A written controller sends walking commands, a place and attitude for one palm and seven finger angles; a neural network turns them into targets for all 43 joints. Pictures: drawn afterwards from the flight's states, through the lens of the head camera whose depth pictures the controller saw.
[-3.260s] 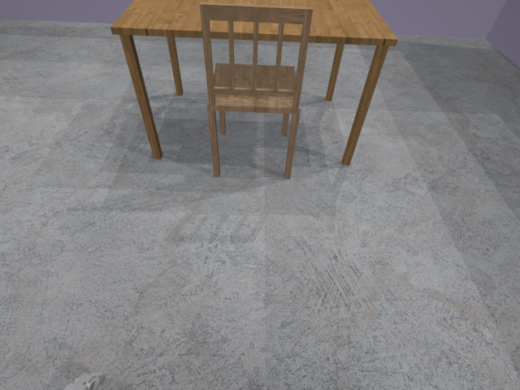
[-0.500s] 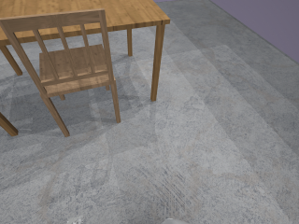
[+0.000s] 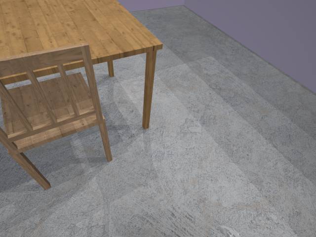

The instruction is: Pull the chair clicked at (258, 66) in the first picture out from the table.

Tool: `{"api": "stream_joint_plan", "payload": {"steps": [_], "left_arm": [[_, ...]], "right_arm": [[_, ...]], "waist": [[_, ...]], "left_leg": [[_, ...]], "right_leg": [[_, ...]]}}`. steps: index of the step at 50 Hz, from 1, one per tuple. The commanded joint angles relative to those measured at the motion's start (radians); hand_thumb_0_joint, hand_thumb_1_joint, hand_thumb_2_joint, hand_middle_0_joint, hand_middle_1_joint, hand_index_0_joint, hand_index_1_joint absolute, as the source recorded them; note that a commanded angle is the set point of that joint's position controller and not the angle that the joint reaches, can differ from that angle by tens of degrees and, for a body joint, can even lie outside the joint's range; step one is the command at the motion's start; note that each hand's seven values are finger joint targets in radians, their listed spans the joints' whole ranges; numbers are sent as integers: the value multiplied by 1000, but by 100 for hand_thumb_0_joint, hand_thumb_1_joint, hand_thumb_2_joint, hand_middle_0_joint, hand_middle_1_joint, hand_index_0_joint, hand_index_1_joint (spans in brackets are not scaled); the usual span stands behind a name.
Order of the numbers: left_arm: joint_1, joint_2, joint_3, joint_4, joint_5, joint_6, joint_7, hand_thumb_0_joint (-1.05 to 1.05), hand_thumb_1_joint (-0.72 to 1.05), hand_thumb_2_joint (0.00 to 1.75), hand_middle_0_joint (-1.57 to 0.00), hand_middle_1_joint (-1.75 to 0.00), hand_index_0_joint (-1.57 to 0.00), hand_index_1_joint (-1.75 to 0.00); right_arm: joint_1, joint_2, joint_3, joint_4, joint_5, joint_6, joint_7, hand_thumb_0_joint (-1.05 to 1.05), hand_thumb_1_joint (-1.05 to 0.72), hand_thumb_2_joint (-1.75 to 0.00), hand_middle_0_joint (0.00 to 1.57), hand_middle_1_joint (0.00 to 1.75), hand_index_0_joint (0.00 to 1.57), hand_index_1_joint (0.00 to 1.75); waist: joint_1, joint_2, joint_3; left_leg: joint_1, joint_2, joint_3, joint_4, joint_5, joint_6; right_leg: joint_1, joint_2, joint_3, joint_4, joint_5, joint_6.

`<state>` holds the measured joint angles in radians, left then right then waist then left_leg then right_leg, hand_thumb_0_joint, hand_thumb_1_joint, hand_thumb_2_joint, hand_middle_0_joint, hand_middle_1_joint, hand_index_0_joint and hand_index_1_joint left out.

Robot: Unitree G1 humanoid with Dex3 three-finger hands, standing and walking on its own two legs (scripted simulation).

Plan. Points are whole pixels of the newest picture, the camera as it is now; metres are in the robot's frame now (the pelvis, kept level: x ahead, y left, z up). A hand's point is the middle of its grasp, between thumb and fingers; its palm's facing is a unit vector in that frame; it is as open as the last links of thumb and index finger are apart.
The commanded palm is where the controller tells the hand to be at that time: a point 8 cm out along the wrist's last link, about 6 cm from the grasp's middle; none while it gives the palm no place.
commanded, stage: walk to a spot facing it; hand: left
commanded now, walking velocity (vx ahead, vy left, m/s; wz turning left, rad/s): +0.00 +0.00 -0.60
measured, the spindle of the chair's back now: (43, 99) +0.55 +0.50 -0.09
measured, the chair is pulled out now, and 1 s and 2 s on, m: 0.00 0.00 0.00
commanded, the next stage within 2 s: turn to face it in 0.38 s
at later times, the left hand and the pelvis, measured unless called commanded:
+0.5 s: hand (122, 210) +0.21 +0.12 -0.15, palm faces -0.25 -0.93 -0.27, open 7.4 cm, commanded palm none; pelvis +0.04 -0.04 -0.01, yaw -16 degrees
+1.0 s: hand out of the picture +0.13 +0.17 -0.17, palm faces -0.06 -0.98 -0.20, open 7.3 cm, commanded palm none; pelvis +0.04 -0.02 +0.01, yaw -7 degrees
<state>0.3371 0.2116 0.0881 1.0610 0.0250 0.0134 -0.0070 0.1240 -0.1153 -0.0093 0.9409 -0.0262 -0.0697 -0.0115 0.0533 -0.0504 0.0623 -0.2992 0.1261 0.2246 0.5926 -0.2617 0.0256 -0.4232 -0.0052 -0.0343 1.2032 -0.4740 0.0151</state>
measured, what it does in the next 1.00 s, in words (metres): steps on the spot: right foot, then left foot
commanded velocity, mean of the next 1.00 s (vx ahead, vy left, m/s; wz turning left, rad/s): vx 0.00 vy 0.00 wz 0.06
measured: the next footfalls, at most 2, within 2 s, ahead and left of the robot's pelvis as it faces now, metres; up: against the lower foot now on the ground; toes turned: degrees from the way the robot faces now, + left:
right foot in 0.38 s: +0.09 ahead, -0.14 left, +0.00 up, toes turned -20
left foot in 0.80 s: +0.10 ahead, +0.07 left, +0.00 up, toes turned -7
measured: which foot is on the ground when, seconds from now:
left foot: down 0.00-0.38, up 0.40-0.78, down 0.80-1.00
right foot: up 0.00-0.36, down 0.38-0.82, up 0.84-1.00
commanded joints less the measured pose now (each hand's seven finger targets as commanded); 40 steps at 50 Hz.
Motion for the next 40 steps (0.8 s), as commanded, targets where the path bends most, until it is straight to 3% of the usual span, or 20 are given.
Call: {"api": "stream_joint_plan", "payload": {"steps": [1, 3, 8, 11, 13, 15, 17, 18, 19, 20, 21, 22, 24, 27, 31, 34, 37, 38, 39, 40], "left_arm": [[3, 11, 11, -103, -2, 12, -12, 0, 90, 90, -20, -30, -20, -30], [3, 8, 14, -116, -3, 30, -13, 0, 90, 90, -20, -30, -20, -30], [-109, 16, 16, -183, 3, 48, -18, 0, 90, 90, -20, -30, -20, -30], [-176, 22, 10, -223, 2, 43, -19, 0, 90, 90, -20, -30, -20, -30], [-190, 27, 8, -240, 0, 38, -16, 0, 90, 90, -20, -30, -20, -30], [-193, 34, 9, -253, 1, 28, -15, 0, 90, 90, -20, -30, -20, -30], [-148, 66, 12, -244, 1, 15, -10, 0, 90, 90, -20, -30, -20, -30], [-82, 108, 23, -231, 4, 1, -6, 0, 90, 90, -20, -30, -20, -30], [-11, 240, 46, -220, 13, -15, 8, 0, 90, 90, -20, -30, -20, -30], [32, 304, 56, -205, -10, -7, 20, 0, 90, 90, -20, -30, -20, -30], [6, 270, 52, -211, -16, -3, 29, 0, 90, 90, -20, -30, -20, -30], [-56, 233, 48, -225, -17, -1, 35, 0, 90, 90, -20, -30, -20, -30], [-158, 173, 23, -249, -16, 0, 34, 0, 90, 90, -20, -30, -20, -30], [-190, 138, 6, -235, -7, -11, 36, 0, 90, 90, -20, -30, -20, -30], [-143, 108, -18, -185, -2, -22, 34, 0, 90, 90, -20, -30, -20, -30], [-132, 121, -16, -155, 0, -19, 38, 0, 90, 90, -20, -30, -20, -30], [-126, 125, -13, -129, -8, -11, 41, 0, 90, 90, -20, -30, -20, -30], [-132, 121, -10, -130, -14, -7, 41, 0, 90, 90, -20, -30, -20, -30], [-129, 101, -11, -135, -19, -1, 40, 0, 90, 90, -20, -30, -20, -30], [-112, 64, -14, -145, -22, 6, 36, 0, 90, 90, -20, -30, -20, -30]], "right_arm": [[138, -168, -43, 3, 6, 10, -25, 0, -90, -90, 20, 30, 20, 30], [123, -169, -47, -4, 9, 16, -24, 0, -90, -90, 20, 30, 20, 30], [138, -191, -70, -29, 3, 34, -18, 0, -90, -90, 20, 30, 20, 30], [147, -225, -83, -31, -3, 46, -11, 0, -90, -90, 20, 30, 20, 30], [151, -239, -91, -33, -5, 54, -5, 0, -90, -90, 20, 30, 20, 30], [144, -258, -99, -37, -7, 60, -2, 0, -90, -90, 20, 30, 20, 30], [155, -263, -101, -44, -3, 69, 4, 0, -90, -90, 20, 30, 20, 30], [159, -250, -97, -53, 1, 72, 9, 0, -90, -90, 20, 30, 20, 30], [156, -176, -77, -99, 7, 78, 16, 0, -90, -90, 20, 30, 20, 30], [101, -171, -67, -131, 10, 87, 6, 0, -90, -90, 20, 30, 20, 30], [110, -182, -68, -120, 14, 94, -5, 0, -90, -90, 20, 30, 20, 30], [89, -180, -69, -118, 14, 96, -5, 0, -90, -90, 20, 30, 20, 30], [93, -191, -70, -93, 6, 106, -5, 0, -90, -90, 20, 30, 20, 30], [202, -165, -59, -26, 3, 113, -4, 0, -90, -90, 20, 30, 20, 30], [198, -131, -42, 10, 8, 108, -5, 0, -90, -90, 20, 30, 20, 30], [172, -118, -32, 15, 15, 99, -3, 0, -90, -90, 20, 30, 20, 30], [188, -120, -31, 27, 14, 97, -3, 0, -90, -90, 20, 30, 20, 30], [215, -126, -31, 36, 12, 96, -2, 0, -90, -90, 20, 30, 20, 30], [232, -149, -36, 40, 12, 92, -1, 0, -90, -90, 20, 30, 20, 30], [229, -203, -46, 29, 6, 89, 0, 0, -90, -90, 20, 30, 20, 30]], "waist": [[-36, 212, -39], [-25, 223, -49], [-56, 190, -34], [-82, 209, -34], [-84, 228, -38], [-82, 230, -55], [-58, 180, -84], [-15, 82, -125], [22, -256, -165], [40, -262, -198], [17, -179, -203], [3, -195, -171], [-44, -93, -126], [-92, -56, -153], [-71, -30, -127], [-48, -71, -86], [-53, -46, -47], [-64, -21, -52], [-68, 67, -49], [-58, 235, -30]], "left_leg": [[93, 246, -102, -276, 522, 61], [97, 242, -56, -289, 463, 66], [151, 269, -23, -302, 355, 93], [185, 282, 1, -267, 353, 95], [192, 300, 4, -243, 349, 95], [208, 309, 16, -184, 356, 78], [168, 277, 59, -53, 347, 24], [73, 240, 96, 127, 290, -27], [-216, 91, 107, 402, -236, -93], [-305, 14, -54, 578, -425, -106], [-304, 33, -151, 633, -365, -97], [-311, 43, -165, 640, -296, -97], [-263, 37, -190, 627, -173, -107], [-175, -1, -187, 559, -100, -95], [-96, -31, -192, 342, -124, -79], [-53, -48, -171, 173, -161, -70], [20, -49, -161, 20, -75, -64], [67, -44, -166, -58, -6, -57], [105, -8, -232, -138, 100, -36], [86, 117, -404, -218, 213, 20]], "right_leg": [[-116, -77, 1, 66, 116, 28], [-125, -87, -8, 32, 161, 37], [-150, -113, -25, -152, 192, 57], [-103, -101, -57, -315, 145, 51], [-68, -91, -66, -372, 121, 43], [-19, -75, -76, -455, 102, 26], [111, -40, -103, -589, 200, 7], [264, -70, -44, -708, 327, -25], [447, -329, 353, -816, 631, -131], [441, -424, 446, -826, 907, -229], [430, -388, 373, -823, 850, -242], [382, -332, 343, -831, 768, -212], [276, -263, 254, -844, 672, -182], [226, -222, 157, -875, 553, -160], [218, -225, 137, -912, 431, -170], [234, -259, 127, -915, 418, -182], [205, -273, 102, -866, 424, -151], [183, -265, 69, -824, 403, -119], [135, -226, 26, -758, 341, -75], [71, -134, -58, -649, 216, -16]]}}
